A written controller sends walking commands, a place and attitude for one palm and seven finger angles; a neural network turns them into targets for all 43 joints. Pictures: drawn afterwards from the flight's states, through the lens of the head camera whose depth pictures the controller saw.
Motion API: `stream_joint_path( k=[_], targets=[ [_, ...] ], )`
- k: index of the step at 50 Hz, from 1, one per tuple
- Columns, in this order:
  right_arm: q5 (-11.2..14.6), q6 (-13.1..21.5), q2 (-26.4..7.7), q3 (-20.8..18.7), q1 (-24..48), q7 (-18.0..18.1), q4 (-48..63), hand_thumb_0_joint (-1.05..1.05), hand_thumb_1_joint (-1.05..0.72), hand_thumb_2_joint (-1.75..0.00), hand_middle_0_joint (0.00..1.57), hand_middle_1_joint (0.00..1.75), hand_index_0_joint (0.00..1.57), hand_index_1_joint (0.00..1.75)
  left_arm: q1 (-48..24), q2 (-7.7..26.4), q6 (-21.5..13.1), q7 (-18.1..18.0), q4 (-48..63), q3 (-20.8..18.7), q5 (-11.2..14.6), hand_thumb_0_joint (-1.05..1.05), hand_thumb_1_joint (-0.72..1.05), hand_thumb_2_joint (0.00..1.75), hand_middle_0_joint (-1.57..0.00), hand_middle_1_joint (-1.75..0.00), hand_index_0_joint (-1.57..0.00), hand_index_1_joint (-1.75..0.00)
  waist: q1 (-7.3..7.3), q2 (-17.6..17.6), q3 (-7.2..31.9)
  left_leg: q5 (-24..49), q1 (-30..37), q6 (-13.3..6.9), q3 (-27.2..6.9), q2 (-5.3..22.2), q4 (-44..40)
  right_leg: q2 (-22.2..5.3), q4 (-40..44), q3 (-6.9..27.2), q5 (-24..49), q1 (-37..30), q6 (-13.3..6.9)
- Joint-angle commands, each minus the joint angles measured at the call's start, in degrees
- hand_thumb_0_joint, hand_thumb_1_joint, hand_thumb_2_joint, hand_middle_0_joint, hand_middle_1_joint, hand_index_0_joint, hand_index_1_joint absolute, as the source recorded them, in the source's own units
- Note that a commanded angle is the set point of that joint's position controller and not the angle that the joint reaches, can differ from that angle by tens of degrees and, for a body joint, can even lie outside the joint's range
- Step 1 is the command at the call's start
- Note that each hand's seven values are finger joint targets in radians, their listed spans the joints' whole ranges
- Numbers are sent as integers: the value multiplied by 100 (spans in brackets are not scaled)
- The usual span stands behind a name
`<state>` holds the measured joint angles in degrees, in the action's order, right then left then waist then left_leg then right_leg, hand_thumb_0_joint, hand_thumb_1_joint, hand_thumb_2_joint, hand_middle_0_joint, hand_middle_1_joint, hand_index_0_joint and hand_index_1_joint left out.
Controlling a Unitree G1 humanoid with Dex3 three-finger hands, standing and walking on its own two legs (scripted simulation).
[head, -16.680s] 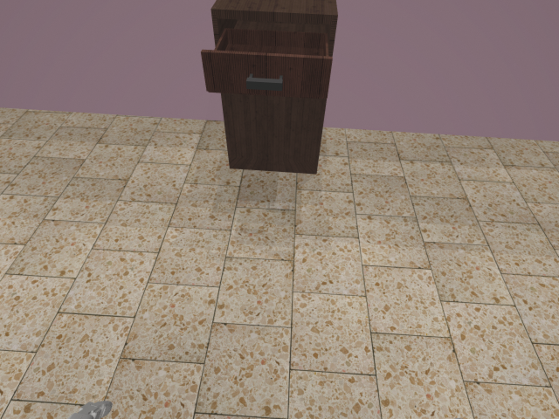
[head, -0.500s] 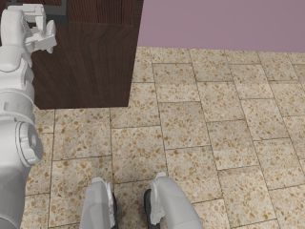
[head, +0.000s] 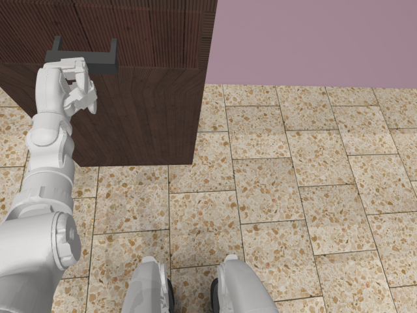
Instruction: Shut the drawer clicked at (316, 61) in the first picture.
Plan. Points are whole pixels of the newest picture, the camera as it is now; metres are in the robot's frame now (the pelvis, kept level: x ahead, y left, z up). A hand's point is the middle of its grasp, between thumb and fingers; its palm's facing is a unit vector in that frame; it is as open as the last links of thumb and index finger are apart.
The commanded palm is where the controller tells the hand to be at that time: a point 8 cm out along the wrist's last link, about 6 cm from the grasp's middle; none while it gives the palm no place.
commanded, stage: draw the hand back to the body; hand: left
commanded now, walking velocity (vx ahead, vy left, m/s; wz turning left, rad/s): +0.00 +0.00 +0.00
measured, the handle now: (85, 52) +0.60 +0.20 +0.04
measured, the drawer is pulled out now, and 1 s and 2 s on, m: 0.00 0.00 0.00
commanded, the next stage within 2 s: step back with the hand held close in 1.38 s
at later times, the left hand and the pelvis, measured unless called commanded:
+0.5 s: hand (46, 139) +0.36 +0.19 +0.14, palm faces -0.03 -1.00 -0.06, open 3.3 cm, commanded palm +0.33 +0.24 +0.15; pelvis +0.03 +0.00 +0.07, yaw +3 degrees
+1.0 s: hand out of the picture +0.25 +0.22 +0.23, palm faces +0.34 -0.88 -0.32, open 3.3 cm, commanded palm +0.20 +0.26 +0.26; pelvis +0.04 -0.02 +0.12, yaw +3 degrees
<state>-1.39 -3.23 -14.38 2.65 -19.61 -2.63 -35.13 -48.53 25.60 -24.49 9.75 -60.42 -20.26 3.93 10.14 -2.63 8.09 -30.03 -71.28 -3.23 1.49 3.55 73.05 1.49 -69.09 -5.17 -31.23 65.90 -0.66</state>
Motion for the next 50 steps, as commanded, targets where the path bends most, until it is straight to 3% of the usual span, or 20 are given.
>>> stream_joint_path(
  k=[1,2,4,6,8,10,13,18,20,21,25,26,27,28,29,33,36,40,46,50],
  targets=[
    [35,-24,-1085,-478,-984,79,307,0,-90,-90,20,30,20,30,-1886,898,-536,108,1762,50,194,0,90,90,-140,-160,-140,-160,-63,-971,3426,3230,3706,191,-675,-96,-767,177,750,212,2277,-845,-126],
    [70,-52,-1072,-514,-934,53,408,0,-90,-90,20,30,20,30,-1480,951,-508,120,2271,-16,255,0,90,90,-140,-160,-140,-160,-244,-1223,3839,3700,4149,236,-679,-81,-863,173,819,213,2505,-1090,-132],
    [153,-81,-1044,-552,-857,25,644,0,-90,-90,20,30,20,30,-459,1040,-350,159,3260,-84,417,0,90,90,-140,-160,-140,-160,-558,-1342,4332,4567,4823,301,-663,-77,-1111,187,1048,221,3046,-1784,-132],
    [251,-68,-1001,-568,-796,10,807,0,-90,-90,20,30,20,30,525,797,-49,186,3797,59,585,0,90,90,-140,-160,-140,-160,-598,-815,4230,4845,4822,243,-612,-93,-1316,204,1258,202,3536,-2371,-91],
    [338,-66,-952,-561,-658,53,919,0,-90,-90,20,30,20,30,1126,718,243,131,4275,58,726,0,90,90,-140,-160,-140,-160,-591,-337,3670,4541,4408,160,-462,-130,-1538,167,1495,213,3901,-2893,-14],
    [397,-24,-914,-535,-474,123,974,0,-90,-90,20,30,20,30,1471,544,431,28,4403,106,845,0,90,90,-140,-160,-140,-160,-501,149,2884,3742,3889,82,-298,-192,-1752,159,1741,247,3856,-3223,30],
    [418,111,-860,-494,-299,211,939,0,-90,-90,20,30,20,30,1593,201,391,-112,4641,355,880,0,90,90,-140,-160,-140,-160,-422,-80,2184,3244,4002,96,-240,-225,-2013,162,1950,242,3408,-3111,19],
    [422,333,-857,-479,-88,250,965,0,-90,-90,20,30,20,30,2204,-114,289,168,5218,893,886,0,90,90,-140,-160,-140,-160,-449,-618,1946,3740,4922,163,-376,-153,-2265,148,2192,187,3155,-3009,-30],
    [450,383,-863,-464,64,278,1059,0,-90,-90,20,30,20,30,2600,-156,428,330,5246,966,945,0,90,90,-140,-160,-140,-160,-492,-394,1716,3555,4943,169,-437,-138,-2434,135,2321,140,2983,-3118,-32],
    [468,418,-872,-458,144,291,1122,0,-90,-90,20,30,20,30,2594,-142,493,414,5394,1022,980,0,90,90,-140,-160,-140,-160,-497,-536,1686,3495,5007,156,-432,-154,-2489,129,2352,151,2945,-3169,-49],
    [502,528,-848,-385,541,376,1364,0,-90,-90,20,30,20,30,3138,126,816,421,5805,574,1187,0,90,90,-140,-160,-140,-160,-718,-90,1472,2809,4876,149,-398,-215,-2853,93,2592,115,2740,-3669,-47],
    [470,348,-723,-389,959,512,1472,0,-90,-90,20,30,20,30,3375,679,1034,-286,6207,594,474,0,90,90,-140,-160,-140,-160,-1102,-81,1607,2768,5190,146,-312,-286,-3141,-37,2962,427,2582,-3965,-163],
    [458,273,-609,-339,1039,592,1577,0,-90,-90,20,30,20,30,3700,298,1227,-660,6347,764,405,0,90,90,-140,-160,-140,-160,-963,48,1160,2481,5188,149,-240,-269,-3345,-45,3169,431,2493,-4011,-114],
    [466,247,-619,-333,1049,647,1607,0,-90,-90,20,30,20,30,3955,255,1371,-860,6397,728,397,0,90,90,-140,-160,-140,-160,-972,229,968,2207,5067,152,-233,-257,-3469,-82,3273,441,2353,-4130,-85],
    [475,223,-593,-295,1151,685,1607,0,-90,-90,20,30,20,30,4035,185,1481,-1000,6526,836,337,0,90,90,-140,-160,-140,-160,-991,55,807,1996,5056,145,-208,-257,-3605,-119,3372,467,2192,-4291,-90],
    [451,219,-580,-226,1360,853,1493,0,-90,-90,20,30,20,30,3848,383,1704,-1446,6992,711,170,0,90,90,-140,-160,-140,-160,-968,122,533,1793,5504,92,-204,-247,-4019,-136,3859,511,2007,-4680,-86],
    [424,350,-575,-175,1463,889,1389,0,-90,-90,20,30,20,30,3975,263,1790,-1575,7366,871,102,0,90,90,-140,-160,-140,-160,-990,-127,345,1860,5958,96,-267,-232,-4308,-128,4149,495,2011,-4846,-114],
    [371,521,-534,-136,1561,857,1289,0,-90,-90,20,30,20,30,4828,51,1871,-1646,7741,935,77,0,90,90,-140,-160,-140,-160,-1080,-9,92,2084,6321,97,-262,-227,-4641,-139,4424,430,2217,-5196,-97],
    [285,671,-544,-181,1654,763,1152,0,-90,-90,20,30,20,30,6005,366,1851,-1609,8364,364,107,0,90,90,-140,-160,-140,-160,-1230,289,-168,2618,6539,90,-170,-245,-4864,-131,4785,447,2758,-5670,-81],
    [262,773,-461,-206,1671,701,1157,0,-90,-90,20,30,20,30,6496,422,1765,-1612,9151,108,128,0,90,90,-140,-160,-140,-160,-1266,-28,-148,2902,6716,87,-91,-253,-4897,-199,4831,461,3098,-5886,-73]
  ],
)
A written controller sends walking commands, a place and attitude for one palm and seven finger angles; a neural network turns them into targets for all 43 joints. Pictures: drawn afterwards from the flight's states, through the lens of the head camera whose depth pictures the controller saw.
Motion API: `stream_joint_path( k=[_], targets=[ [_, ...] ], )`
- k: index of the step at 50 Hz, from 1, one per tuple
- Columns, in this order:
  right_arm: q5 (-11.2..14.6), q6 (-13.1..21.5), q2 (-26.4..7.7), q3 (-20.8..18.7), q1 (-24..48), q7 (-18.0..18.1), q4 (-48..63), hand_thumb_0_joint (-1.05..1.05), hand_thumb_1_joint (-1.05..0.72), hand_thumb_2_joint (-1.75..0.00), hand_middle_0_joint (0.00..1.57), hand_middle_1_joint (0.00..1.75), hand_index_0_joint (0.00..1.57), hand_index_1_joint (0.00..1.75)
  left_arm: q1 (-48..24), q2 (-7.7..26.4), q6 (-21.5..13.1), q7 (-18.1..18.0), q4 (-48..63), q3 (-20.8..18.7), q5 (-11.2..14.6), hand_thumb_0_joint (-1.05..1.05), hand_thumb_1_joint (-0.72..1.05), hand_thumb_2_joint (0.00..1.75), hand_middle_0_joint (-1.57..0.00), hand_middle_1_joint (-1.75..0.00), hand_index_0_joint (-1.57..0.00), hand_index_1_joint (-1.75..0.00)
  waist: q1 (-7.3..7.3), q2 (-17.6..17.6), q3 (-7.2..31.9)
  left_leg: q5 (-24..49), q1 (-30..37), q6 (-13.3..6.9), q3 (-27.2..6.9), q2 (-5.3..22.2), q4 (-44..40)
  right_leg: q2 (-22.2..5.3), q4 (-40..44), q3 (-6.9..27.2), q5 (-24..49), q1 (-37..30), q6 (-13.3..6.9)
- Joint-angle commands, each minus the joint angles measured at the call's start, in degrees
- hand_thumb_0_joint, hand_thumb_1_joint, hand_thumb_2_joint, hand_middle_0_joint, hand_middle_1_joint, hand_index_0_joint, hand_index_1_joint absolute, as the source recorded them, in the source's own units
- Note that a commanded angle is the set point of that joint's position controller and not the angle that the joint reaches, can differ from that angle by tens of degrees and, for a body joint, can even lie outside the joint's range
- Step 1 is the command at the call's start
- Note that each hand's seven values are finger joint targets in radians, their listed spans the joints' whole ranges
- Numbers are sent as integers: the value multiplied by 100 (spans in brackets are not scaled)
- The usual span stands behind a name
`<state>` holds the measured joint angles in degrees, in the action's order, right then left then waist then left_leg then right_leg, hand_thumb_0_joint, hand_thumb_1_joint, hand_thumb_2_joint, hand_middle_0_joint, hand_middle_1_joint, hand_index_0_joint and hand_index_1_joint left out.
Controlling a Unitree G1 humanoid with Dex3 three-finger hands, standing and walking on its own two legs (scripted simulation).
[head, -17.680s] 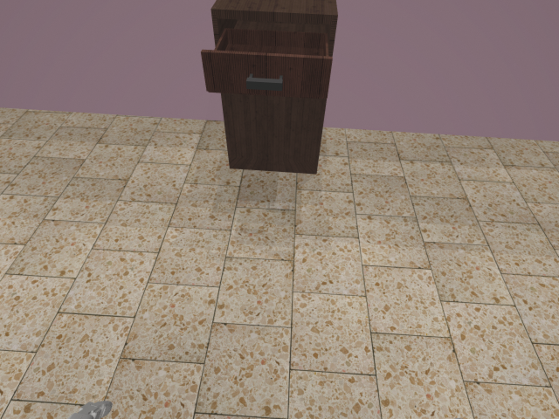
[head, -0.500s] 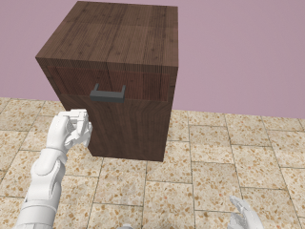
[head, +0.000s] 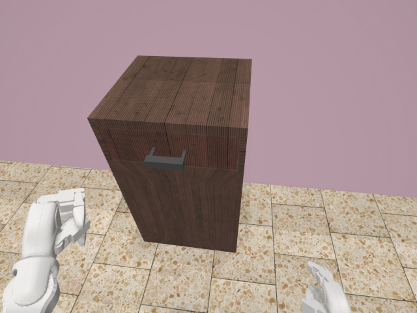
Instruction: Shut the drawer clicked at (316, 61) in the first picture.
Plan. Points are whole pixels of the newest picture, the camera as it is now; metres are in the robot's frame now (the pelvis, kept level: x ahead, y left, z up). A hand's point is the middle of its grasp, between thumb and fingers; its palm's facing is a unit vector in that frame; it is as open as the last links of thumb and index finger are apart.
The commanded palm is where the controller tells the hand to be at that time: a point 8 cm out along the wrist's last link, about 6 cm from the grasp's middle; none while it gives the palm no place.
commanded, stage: draw the hand back to the body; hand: left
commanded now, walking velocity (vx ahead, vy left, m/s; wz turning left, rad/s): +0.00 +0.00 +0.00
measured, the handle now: (166, 157) +0.57 +0.19 -0.08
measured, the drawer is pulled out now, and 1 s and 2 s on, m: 0.00 0.00 0.00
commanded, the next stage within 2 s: step back with the hand held close in 0.38 s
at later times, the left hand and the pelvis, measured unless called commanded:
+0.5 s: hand (58, 236) +0.18 +0.23 +0.15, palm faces +0.40 -0.84 -0.38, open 3.3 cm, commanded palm +0.13 +0.28 +0.18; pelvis +0.00 -0.01 +0.00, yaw +0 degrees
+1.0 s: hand (24, 255) +0.15 +0.26 +0.16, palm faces +0.31 -0.80 -0.52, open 3.3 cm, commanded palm +0.09 +0.30 +0.18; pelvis -0.04 +0.02 +0.00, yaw +0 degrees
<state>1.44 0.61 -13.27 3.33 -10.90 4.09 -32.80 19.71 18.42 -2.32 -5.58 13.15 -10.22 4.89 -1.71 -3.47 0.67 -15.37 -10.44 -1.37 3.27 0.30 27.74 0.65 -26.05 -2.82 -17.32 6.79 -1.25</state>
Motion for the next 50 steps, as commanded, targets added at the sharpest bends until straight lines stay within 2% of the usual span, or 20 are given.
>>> stream_joint_path(
  k=[1,3,10,13,16,20,23,25,26,27,28,30,31,34,37,39,42,44,47,50],
  targets=[
    [-39,424,-585,-286,828,16,894,0,-90,-90,20,30,20,30,-154,1188,-449,-67,1805,-969,30,0,90,90,-140,-160,-140,-160,-92,56,410,1404,609,-95,-264,66,-370,-87,648,246,1658,96,-16],
    [-32,504,-553,-287,779,-10,906,0,-90,-90,20,30,20,30,2,1159,-512,-96,2243,-1007,23,0,90,90,-140,-160,-140,-160,-89,-238,476,1468,685,-75,-284,76,-405,-112,600,225,1677,15,-30],
    [-30,683,-541,-372,774,-22,906,0,-90,-90,20,30,20,30,844,1176,-638,-116,2728,-1334,40,0,90,90,-140,-160,-140,-160,-150,217,247,1405,700,-98,-258,111,-372,-98,683,212,1648,97,12],
    [-28,648,-561,-390,716,-8,792,0,-90,-90,20,30,20,30,781,849,-589,-81,2144,-1091,31,0,90,90,-140,-160,-140,-160,-49,393,-285,1026,560,-108,-261,128,-430,-100,799,211,1209,397,35],
    [-40,635,-596,-417,716,33,773,0,-90,-90,20,30,20,30,627,871,-619,-77,2063,-1095,6,0,90,90,-140,-160,-140,-160,-53,356,-261,931,603,-137,-253,94,-418,-108,860,240,1100,423,42],
    [-65,741,-559,-405,744,60,839,0,-90,-90,20,30,20,30,517,1088,-725,-145,2634,-1217,-29,0,90,90,-140,-160,-140,-160,-153,49,463,1241,820,-149,-259,76,-378,-171,645,264,1471,66,23],
    [-78,836,-524,-356,757,63,816,0,-90,-90,20,30,20,30,585,1137,-702,-191,2771,-1246,-39,0,90,90,-140,-160,-140,-160,-177,-205,427,1365,775,-118,-294,75,-387,-173,614,249,1599,-5,-7],
    [-81,851,-510,-366,751,64,787,0,-90,-90,20,30,20,30,716,1117,-675,-202,2660,-1279,-32,0,90,90,-140,-160,-140,-160,-183,31,358,1511,763,-117,-281,96,-363,-159,592,220,1775,0,0],
    [-55,703,-590,-331,617,31,1067,0,-90,-90,20,30,20,30,-446,2084,-1020,-244,3106,-2256,-41,0,90,90,-140,-160,-140,-160,52,-87,-389,1026,311,-158,-430,143,-311,-461,960,750,2051,500,-9],
    [-100,631,-561,-412,649,28,808,0,-90,-90,20,30,20,30,148,1702,-1077,-194,2573,-2032,-66,0,90,90,-140,-160,-140,-160,80,526,-363,976,212,-174,-484,195,-151,-601,972,855,2242,577,-19],
    [-131,547,-582,-459,648,3,753,0,-90,-90,20,30,20,30,689,1343,-1045,-140,2167,-1738,-101,0,90,90,-140,-160,-140,-160,117,718,-360,1082,250,-180,-445,202,-90,-644,948,864,2405,618,-1],
    [-115,378,-622,-509,634,-43,832,0,-90,-90,20,30,20,30,1076,988,-1007,-67,1964,-1430,-111,0,90,90,-140,-160,-140,-160,154,634,-177,1359,303,-184,-419,279,-176,-620,790,698,2447,542,74],
    [-128,350,-658,-553,665,-48,867,0,-90,-90,20,30,20,30,1173,902,-1063,-41,2092,-1354,-112,0,90,90,-140,-160,-140,-160,142,317,-16,1645,315,-188,-390,296,-244,-590,683,611,2570,429,99],
    [-103,186,-679,-607,650,-80,965,0,-90,-90,20,30,20,30,1606,1008,-1074,-47,2350,-1429,-99,0,90,90,-140,-160,-140,-160,112,112,581,2283,356,-220,-412,431,-308,-518,367,457,2617,131,155],
    [-78,90,-628,-632,708,-41,1090,0,-90,-90,20,30,20,30,1823,1307,-1095,-107,2707,-1715,-84,0,90,90,-140,-160,-140,-160,72,398,964,2582,286,-207,-441,461,-269,-491,201,418,2870,-59,168],
    [-61,64,-642,-643,673,-9,1190,0,-90,-90,20,30,20,30,1819,1455,-1130,-157,3089,-1820,-70,0,90,90,-140,-160,-140,-160,81,330,1093,2673,185,-205,-482,483,-253,-475,61,427,2944,-103,164],
    [-61,71,-634,-641,647,56,1225,0,-90,-90,20,30,20,30,1873,1578,-1136,-242,3306,-1938,-66,0,90,90,-140,-160,-140,-160,63,-35,1100,2690,-19,-199,-580,540,-307,-396,-106,398,2669,-90,167],
    [-69,95,-641,-651,609,70,1216,0,-90,-90,20,30,20,30,1898,1518,-1150,-268,3310,-1893,-68,0,90,90,-140,-160,-140,-160,82,-212,967,2465,-201,-218,-633,598,-381,-341,-166,393,2354,10,176],
    [-82,145,-661,-669,553,76,1141,0,-90,-90,20,30,20,30,1906,1395,-1153,-274,3103,-1819,-78,0,90,90,-140,-160,-140,-160,112,-205,707,1732,-597,-235,-751,672,-578,-277,-205,402,1780,85,167],
    [-72,215,-703,-685,538,61,1107,0,-90,-90,20,30,20,30,1762,1287,-1218,-290,2901,-1732,-111,0,90,90,-140,-160,-140,-160,185,-103,334,168,-1274,-289,-887,715,-846,-264,-195,488,1077,109,137]
  ],
)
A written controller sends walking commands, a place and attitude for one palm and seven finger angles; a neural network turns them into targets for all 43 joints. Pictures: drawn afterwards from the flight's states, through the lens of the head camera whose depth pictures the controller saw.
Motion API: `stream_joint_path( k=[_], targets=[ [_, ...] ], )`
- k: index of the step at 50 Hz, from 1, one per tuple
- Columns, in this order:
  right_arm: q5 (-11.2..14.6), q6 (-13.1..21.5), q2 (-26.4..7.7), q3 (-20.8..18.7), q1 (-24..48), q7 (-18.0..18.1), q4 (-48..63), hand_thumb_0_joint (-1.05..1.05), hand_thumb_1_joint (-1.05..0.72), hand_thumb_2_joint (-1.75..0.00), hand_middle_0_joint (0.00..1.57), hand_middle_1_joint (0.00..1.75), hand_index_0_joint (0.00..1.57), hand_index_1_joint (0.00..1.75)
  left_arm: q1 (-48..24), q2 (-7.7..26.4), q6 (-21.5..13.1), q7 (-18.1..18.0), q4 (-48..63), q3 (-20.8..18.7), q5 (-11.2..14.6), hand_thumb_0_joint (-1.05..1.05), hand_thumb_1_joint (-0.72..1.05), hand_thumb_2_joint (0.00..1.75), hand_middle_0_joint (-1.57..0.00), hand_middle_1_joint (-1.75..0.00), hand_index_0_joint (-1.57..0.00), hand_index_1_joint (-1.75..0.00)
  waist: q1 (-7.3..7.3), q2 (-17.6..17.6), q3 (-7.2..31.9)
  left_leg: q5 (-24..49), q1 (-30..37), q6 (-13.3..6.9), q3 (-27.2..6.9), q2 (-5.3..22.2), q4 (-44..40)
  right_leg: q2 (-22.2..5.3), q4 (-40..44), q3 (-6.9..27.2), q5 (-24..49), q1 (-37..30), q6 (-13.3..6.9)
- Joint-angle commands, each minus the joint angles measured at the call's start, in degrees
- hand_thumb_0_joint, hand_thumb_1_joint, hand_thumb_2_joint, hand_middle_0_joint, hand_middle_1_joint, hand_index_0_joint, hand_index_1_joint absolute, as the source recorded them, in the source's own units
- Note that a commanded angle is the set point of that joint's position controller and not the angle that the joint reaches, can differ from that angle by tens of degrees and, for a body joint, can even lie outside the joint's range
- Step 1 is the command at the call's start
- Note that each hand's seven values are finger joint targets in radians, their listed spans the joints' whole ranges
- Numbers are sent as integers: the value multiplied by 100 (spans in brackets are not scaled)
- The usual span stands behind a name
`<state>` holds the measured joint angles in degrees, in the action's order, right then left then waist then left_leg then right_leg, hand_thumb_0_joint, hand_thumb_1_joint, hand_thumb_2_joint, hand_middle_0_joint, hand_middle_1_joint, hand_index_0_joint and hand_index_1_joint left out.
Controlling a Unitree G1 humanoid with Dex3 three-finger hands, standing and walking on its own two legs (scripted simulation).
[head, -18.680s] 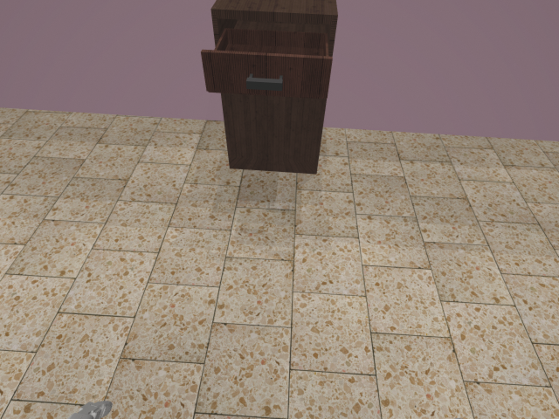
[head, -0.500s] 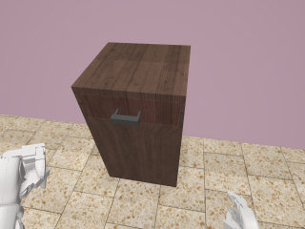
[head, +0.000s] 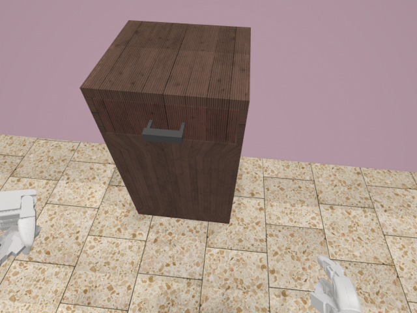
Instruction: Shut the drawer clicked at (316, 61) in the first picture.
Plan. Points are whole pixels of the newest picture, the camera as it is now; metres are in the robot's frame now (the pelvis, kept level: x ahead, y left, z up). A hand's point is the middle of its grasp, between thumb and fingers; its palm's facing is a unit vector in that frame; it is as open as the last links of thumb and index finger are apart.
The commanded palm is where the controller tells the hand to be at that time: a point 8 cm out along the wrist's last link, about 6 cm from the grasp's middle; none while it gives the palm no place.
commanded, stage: step back with the hand held close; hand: left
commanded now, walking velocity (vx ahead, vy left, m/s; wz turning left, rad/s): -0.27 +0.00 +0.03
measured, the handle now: (165, 130) +0.61 +0.18 -0.07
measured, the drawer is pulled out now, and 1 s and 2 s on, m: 0.00 0.00 0.00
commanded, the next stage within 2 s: stop stepping back and stand still in 0.88 s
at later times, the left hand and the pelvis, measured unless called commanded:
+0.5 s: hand out of the picture +0.11 +0.24 +0.17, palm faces +0.41 -0.74 -0.53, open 3.3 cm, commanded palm +0.04 +0.28 +0.18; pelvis -0.07 -0.01 -0.02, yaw +4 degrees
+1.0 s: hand out of the picture +0.04 +0.19 +0.18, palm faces +0.30 -0.81 -0.50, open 3.3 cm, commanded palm -0.03 +0.24 +0.18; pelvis -0.17 -0.03 -0.01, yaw -1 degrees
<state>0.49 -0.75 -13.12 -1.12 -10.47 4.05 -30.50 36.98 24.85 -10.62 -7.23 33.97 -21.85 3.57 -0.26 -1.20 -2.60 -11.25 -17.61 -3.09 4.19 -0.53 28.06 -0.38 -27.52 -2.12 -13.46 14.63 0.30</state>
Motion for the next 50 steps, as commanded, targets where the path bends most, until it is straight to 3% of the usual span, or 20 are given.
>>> stream_joint_path(
  k=[1,10,16,20,23,25,27,29,31,32,33,34,35,36,38,40,42,47,49,50],
  targets=[
    [14,389,-743,-257,506,82,878,0,-90,-90,20,30,20,30,5,649,-422,-132,821,-581,-2,0,90,90,-140,-160,-140,-160,37,-319,639,-727,-812,-146,-1041,812,-984,-141,-53,456,553,-804,-19],
    [-40,625,-764,-227,405,61,887,0,-90,-90,20,30,20,30,-248,686,-678,-209,1191,-587,-156,0,90,90,-140,-160,-140,-160,99,-162,432,-2116,-1348,-184,-1199,726,-883,-154,321,692,-900,-472,-64],
    [-58,766,-776,-243,448,94,864,0,-90,-90,20,30,20,30,-158,753,-785,-232,1281,-781,-207,0,90,90,-140,-160,-140,-160,64,-795,695,-2416,-1975,-320,-1556,1032,-1384,222,-648,487,110,-1289,28],
    [-42,788,-761,-298,459,80,819,0,-90,-90,20,30,20,30,-197,760,-877,-183,1122,-919,-276,0,90,90,-140,-160,-140,-160,45,-713,595,-2837,-2753,-426,-1507,1146,-1287,296,-1070,654,180,-1662,32],
    [-33,783,-674,-352,372,39,744,0,-90,-90,20,30,20,30,-198,801,-914,-157,1094,-933,-217,0,90,90,-140,-160,-140,-160,115,141,547,-2295,-2016,-200,-1070,625,-125,-261,20,1631,-299,-537,-214],
    [-35,697,-545,-389,238,-62,559,0,-90,-90,20,30,20,30,-319,846,-868,-217,1150,-816,-101,0,90,90,-140,-160,-140,-160,151,1152,677,-1403,-694,236,-534,27,1625,-1388,1323,2620,-1109,897,-747],
    [-55,609,-467,-399,291,-112,471,0,-90,-90,20,30,20,30,-420,728,-802,-278,1100,-657,-79,0,90,90,-140,-160,-140,-160,183,1316,827,-1243,-278,294,-588,-1,2617,-1734,1478,2385,-282,1139,-1035],
    [-44,536,-377,-331,411,-78,464,0,-90,-90,20,30,20,30,-386,758,-737,-293,958,-717,-110,0,90,90,-140,-160,-140,-160,154,1273,718,-1280,-250,242,-580,86,2059,-1454,1181,1773,291,1049,-825],
    [-53,494,-425,-248,563,-8,483,0,-90,-90,20,30,20,30,-404,773,-746,-295,1100,-634,-114,0,90,90,-140,-160,-140,-160,172,634,478,-786,15,227,-461,101,378,-955,617,1219,357,1024,-476],
    [-51,514,-541,-265,548,36,423,0,-90,-90,20,30,20,30,-330,798,-800,-289,1159,-689,-113,0,90,90,-140,-160,-140,-160,175,-52,399,-691,-100,58,-870,407,-609,-491,-50,940,180,976,-240],
    [-77,597,-694,-293,609,72,504,0,-90,-90,20,30,20,30,-337,797,-885,-296,1388,-741,-159,0,90,90,-140,-160,-140,-160,137,-1409,525,-296,-747,-386,-2077,1444,-1297,148,-1422,526,3,576,35],
    [-148,734,-540,-304,451,70,516,0,-90,-90,20,30,20,30,-488,886,-890,-323,1473,-830,-240,0,90,90,-140,-160,-140,-160,178,-1730,757,152,-977,-741,-2656,2152,-1418,407,-2680,525,-951,603,97],
    [-178,871,-479,-334,268,60,431,0,-90,-90,20,30,20,30,-579,969,-915,-351,1597,-893,-189,0,90,90,-140,-160,-140,-160,174,-1237,840,1250,-422,-859,-2377,2163,-1207,451,-3317,729,-1370,1214,55],
    [-180,984,-510,-413,205,13,350,0,-90,-90,20,30,20,30,-286,1061,-956,-320,1542,-1052,-139,0,90,90,-140,-160,-140,-160,135,-1179,1325,758,-467,-839,-2300,2251,-1201,431,-3843,865,-1517,992,32],
    [-165,1076,-534,-425,131,-83,357,0,-90,-90,20,30,20,30,-36,912,-854,-292,1807,-1043,-46,0,90,90,-140,-160,-140,-160,63,-902,1359,2203,253,-797,-1783,2050,-688,284,-3388,728,-1578,1363,66],
    [-113,1129,-528,-412,123,-163,284,0,-90,-90,20,30,20,30,-97,687,-806,-245,2050,-744,-36,0,90,90,-140,-160,-140,-160,39,-1112,1419,2933,800,-532,-1195,1802,-550,246,-2680,330,-1472,1245,82],
    [-153,1184,-511,-355,142,-203,220,0,-90,-90,20,30,20,30,-61,607,-806,-200,1988,-611,-35,0,90,90,-140,-160,-140,-160,85,-1217,1431,2976,1070,-434,-1199,1779,-579,230,-1935,228,-1451,1077,85],
    [-229,1132,-586,-304,340,-181,200,0,-90,-90,20,30,20,30,-76,674,-757,-136,1526,-684,-15,0,90,90,-140,-160,-140,-160,14,-1293,1202,1169,421,-225,-1050,1587,-912,292,-139,-82,-771,-30,61],
    [-187,1009,-531,-315,474,-178,328,0,-90,-90,20,30,20,30,25,883,-805,-73,1500,-869,9,0,90,90,-140,-160,-140,-160,-35,-676,1139,-35,158,90,-633,1110,-590,72,910,-45,-70,-320,-12],
    [-124,903,-418,-296,458,-184,447,0,-90,-90,20,30,20,30,275,1054,-804,-65,1371,-1012,18,0,90,90,-140,-160,-140,-160,-7,337,1096,-769,-13,374,-72,523,272,-573,1270,621,461,-155,-231]
  ],
)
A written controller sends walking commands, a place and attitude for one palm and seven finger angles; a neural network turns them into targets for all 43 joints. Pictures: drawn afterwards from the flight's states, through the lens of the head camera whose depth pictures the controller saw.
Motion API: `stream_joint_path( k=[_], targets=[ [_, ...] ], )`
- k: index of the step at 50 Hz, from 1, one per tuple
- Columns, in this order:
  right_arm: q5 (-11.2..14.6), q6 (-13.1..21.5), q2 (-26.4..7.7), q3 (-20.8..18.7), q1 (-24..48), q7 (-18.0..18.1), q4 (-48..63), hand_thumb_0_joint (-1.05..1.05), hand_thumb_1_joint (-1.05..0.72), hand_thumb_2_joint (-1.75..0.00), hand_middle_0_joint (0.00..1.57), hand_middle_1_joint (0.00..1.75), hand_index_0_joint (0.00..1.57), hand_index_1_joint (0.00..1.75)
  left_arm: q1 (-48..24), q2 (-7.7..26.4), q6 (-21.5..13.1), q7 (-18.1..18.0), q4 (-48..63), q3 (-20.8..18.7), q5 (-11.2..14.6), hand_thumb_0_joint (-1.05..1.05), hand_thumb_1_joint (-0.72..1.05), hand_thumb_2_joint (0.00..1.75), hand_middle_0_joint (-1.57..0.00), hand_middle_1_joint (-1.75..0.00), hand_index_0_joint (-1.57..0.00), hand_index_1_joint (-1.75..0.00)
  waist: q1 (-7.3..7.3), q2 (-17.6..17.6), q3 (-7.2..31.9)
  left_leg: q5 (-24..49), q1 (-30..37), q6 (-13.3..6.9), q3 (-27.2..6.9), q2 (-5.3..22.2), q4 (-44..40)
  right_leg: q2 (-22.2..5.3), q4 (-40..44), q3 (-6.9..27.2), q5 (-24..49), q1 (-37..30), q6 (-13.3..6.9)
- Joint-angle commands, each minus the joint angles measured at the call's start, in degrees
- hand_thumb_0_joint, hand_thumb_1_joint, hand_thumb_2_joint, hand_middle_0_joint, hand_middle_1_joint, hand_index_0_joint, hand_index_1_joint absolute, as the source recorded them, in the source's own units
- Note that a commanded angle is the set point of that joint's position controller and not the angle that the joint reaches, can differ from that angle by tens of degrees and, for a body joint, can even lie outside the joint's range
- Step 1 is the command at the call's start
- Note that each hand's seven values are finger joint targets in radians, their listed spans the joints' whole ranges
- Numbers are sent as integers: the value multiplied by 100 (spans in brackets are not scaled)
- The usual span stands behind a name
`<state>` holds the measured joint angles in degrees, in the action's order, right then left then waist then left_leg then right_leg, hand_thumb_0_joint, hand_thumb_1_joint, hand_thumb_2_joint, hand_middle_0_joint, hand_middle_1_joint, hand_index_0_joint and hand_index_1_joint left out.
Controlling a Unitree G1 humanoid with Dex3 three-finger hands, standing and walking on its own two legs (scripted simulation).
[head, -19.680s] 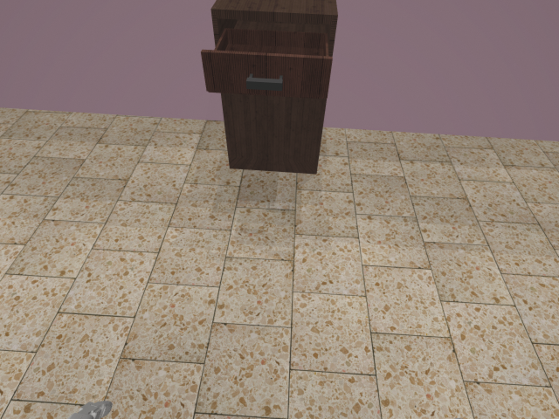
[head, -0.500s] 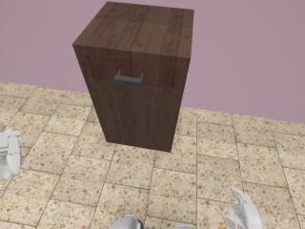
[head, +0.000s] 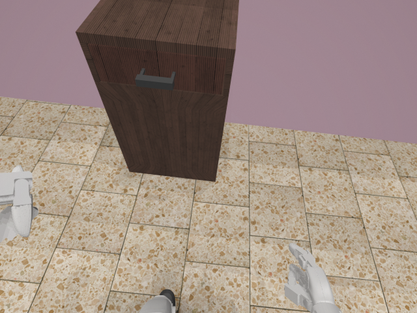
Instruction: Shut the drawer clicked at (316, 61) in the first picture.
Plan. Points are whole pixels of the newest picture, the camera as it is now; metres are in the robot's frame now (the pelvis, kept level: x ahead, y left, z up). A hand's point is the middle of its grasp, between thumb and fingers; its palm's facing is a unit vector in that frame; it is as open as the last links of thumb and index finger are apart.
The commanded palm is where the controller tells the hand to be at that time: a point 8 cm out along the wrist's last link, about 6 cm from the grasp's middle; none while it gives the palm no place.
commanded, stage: stop stepping back and stand still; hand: left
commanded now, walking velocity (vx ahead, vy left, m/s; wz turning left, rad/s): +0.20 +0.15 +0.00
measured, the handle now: (156, 77) +0.78 +0.23 -0.07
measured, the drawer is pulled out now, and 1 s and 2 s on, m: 0.00 0.00 0.00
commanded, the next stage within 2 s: let the arm hang, fingers relaxed in 0.72 s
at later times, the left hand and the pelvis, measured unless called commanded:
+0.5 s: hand out of the picture +0.10 +0.24 +0.18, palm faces +0.42 -0.80 -0.44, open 3.3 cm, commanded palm +0.05 +0.28 +0.19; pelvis -0.07 -0.01 +0.01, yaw +2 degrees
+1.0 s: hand out of the picture +0.11 +0.21 -0.09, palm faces +0.10 -0.94 -0.33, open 3.1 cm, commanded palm none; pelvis -0.05 +0.00 -0.01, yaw +3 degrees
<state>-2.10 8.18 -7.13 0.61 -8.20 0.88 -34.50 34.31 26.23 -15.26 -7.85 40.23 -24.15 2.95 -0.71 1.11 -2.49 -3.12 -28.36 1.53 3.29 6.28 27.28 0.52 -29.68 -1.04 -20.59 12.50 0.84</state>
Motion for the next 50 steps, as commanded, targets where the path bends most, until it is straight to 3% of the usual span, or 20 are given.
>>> stream_joint_path(
  k=[1,2,5,10,14,17,21,24,27,29,31,32,35,38,40,41,42,45,48,50],
  targets=[
    [195,-95,-934,-434,183,137,935,0,-90,-90,20,30,20,30,667,1138,-301,-51,642,-926,100,0,90,90,-140,-160,-140,-160,53,1168,1130,-1929,734,80,209,-568,1537,-1710,1747,1635,1491,430,-649],
    [260,-139,-913,-386,287,170,937,0,-90,-90,20,30,20,30,490,1110,-252,-134,578,-965,167,0,90,90,-140,-160,-140,-160,-24,1087,914,-2231,55,-10,-105,-615,2484,-2155,1621,1844,2510,361,-905],
    [357,-265,-826,-300,364,254,1051,0,-90,-90,20,30,20,30,908,739,-26,-192,418,-790,53,0,90,90,-140,-160,-140,-160,130,884,1437,-1781,-346,-92,-217,-472,2186,-1645,471,919,4432,-984,-740],
    [382,-92,-1057,-355,180,325,956,0,-90,-90,20,30,20,30,777,545,-73,-259,237,-508,26,0,90,90,-140,-160,-140,-160,187,608,893,-928,1344,-345,36,-578,-193,-1368,431,750,2493,-175,-376],
    [404,76,-1385,-476,46,329,1013,0,-90,-90,20,30,20,30,574,576,-205,-164,497,-393,-27,0,90,90,-140,-160,-140,-160,75,-293,749,-60,1671,-688,-793,166,-467,-564,144,484,1414,-47,139],
    [319,79,-1230,-369,31,339,894,0,-90,-90,20,30,20,30,375,611,-241,-178,580,-450,-70,0,90,90,-140,-160,-140,-160,164,-932,526,-837,1146,-628,-841,16,-610,-453,79,256,805,-106,-74],
    [270,121,-1270,-434,42,372,877,0,-90,-90,20,30,20,30,20,459,-212,-218,381,-326,-116,0,90,90,-140,-160,-140,-160,194,-257,-13,-2877,595,-563,-842,-169,-526,-539,910,809,-1198,317,-314],
    [223,72,-1208,-425,-11,390,819,0,-90,-90,20,30,20,30,-231,331,-161,-226,118,-188,-150,0,90,90,-140,-160,-140,-160,243,167,-169,-2567,783,-439,-533,-389,345,-900,1380,1394,-2208,952,-648],
    [217,52,-1159,-354,-48,397,739,0,-90,-90,20,30,20,30,-549,326,-128,-241,103,-106,-126,0,90,90,-140,-160,-140,-160,282,449,-15,-1872,1260,-434,-325,-428,665,-1054,1222,1312,-1468,1025,-736],
    [196,68,-1174,-315,-18,423,743,0,-90,-90,20,30,20,30,-560,306,-120,-234,61,-135,-98,0,90,90,-140,-160,-140,-160,268,-207,71,-2297,1554,-566,-869,-155,-225,-568,452,703,-1199,1166,-488],
    [240,109,-1210,-270,74,457,842,0,-90,-90,20,30,20,30,-508,268,-74,-224,262,-99,-143,0,90,90,-140,-160,-140,-160,254,-1637,20,-4479,1160,-877,-2586,858,-1974,184,-1435,-143,-927,1202,-108],
    [226,130,-1083,-215,73,445,853,0,-90,-90,20,30,20,30,-600,353,-32,-234,295,-176,-214,0,90,90,-140,-160,-140,-160,244,-1621,-127,-4780,709,-1009,-2895,1104,-2333,166,-2245,-81,-824,1144,-128],
    [166,212,-998,-207,-35,346,795,0,-90,-90,20,30,20,30,-309,380,3,-241,420,-167,-190,0,90,90,-140,-160,-140,-160,155,-714,55,-2867,1116,-1031,-2048,882,-1756,-91,-1497,-69,-687,878,-161],
    [158,186,-1045,-176,37,308,810,0,-90,-90,20,30,20,30,228,345,64,-242,562,-131,-117,0,90,90,-140,-160,-140,-160,110,-976,419,-1926,1148,-696,-1170,470,-1222,6,145,-394,-135,-149,-158],
    [130,83,-1032,-178,71,297,824,0,-90,-90,20,30,20,30,287,452,40,-226,514,-226,-128,0,90,90,-140,-160,-140,-160,147,-638,460,-1655,652,-509,-747,112,-573,-233,942,129,326,-768,-297],
    [261,274,-1435,-526,90,-104,-597,0,-90,-90,20,30,20,30,-334,-678,967,531,-4516,1952,-483,0,90,90,-140,-160,-140,-160,276,373,752,-739,570,-286,-329,-26,1201,-1414,424,701,2992,-553,-542],
    [263,-114,-1029,-495,-575,-160,-416,0,-90,-90,20,30,20,30,-427,-711,1452,648,-4599,1758,-571,0,90,90,-136,-156,-136,-156,321,694,867,-1305,620,-172,-296,-149,1267,-1683,33,927,4056,-275,-792],
    [150,-540,-1084,-418,-766,-151,-493,0,-90,-90,20,30,20,30,-1035,-818,1493,717,-5025,1861,-481,0,90,90,-124,-143,-124,-143,304,1110,596,-1086,1002,-317,-395,-322,1389,-1117,43,392,1410,778,-702],
    [28,-651,-1114,-372,-561,-116,-498,0,-90,-90,20,30,20,30,-1289,-780,1530,702,-5949,1939,-494,0,90,90,-112,-130,-112,-130,134,1397,696,-49,935,-462,-484,-372,1082,-1016,-242,279,2762,20,-620],
    [11,-697,-1138,-333,-551,-44,-692,0,-90,-90,20,30,20,30,-1501,-771,1590,676,-6624,1988,-448,0,90,90,-104,-121,-104,-121,125,658,567,735,1286,-527,-733,-162,664,-819,-315,143,2581,77,-432]
  ],
)
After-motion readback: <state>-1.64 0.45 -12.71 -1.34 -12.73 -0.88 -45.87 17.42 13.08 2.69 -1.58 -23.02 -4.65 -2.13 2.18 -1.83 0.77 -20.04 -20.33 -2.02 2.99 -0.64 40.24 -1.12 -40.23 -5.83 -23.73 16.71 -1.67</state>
